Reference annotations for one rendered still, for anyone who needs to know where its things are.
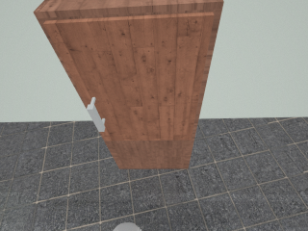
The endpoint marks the handle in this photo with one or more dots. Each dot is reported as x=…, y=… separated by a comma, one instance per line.
x=99, y=123

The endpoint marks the cupboard door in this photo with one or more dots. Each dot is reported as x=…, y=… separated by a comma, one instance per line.
x=145, y=71

